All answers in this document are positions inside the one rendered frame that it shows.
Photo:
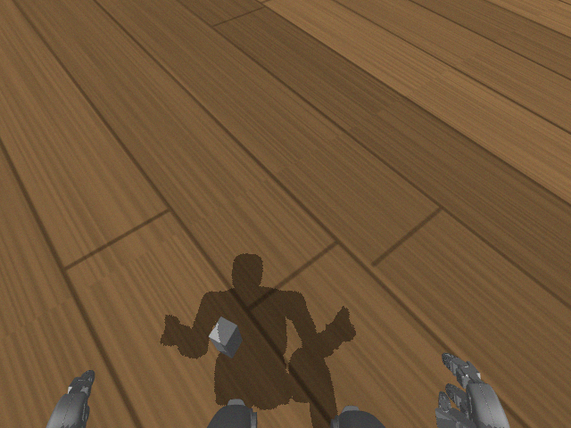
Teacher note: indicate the carton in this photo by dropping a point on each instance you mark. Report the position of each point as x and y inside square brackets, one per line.
[226, 337]

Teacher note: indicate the right robot hand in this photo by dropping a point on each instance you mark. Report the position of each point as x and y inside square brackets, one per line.
[479, 405]

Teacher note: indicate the left robot hand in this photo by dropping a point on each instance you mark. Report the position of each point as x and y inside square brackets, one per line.
[72, 411]

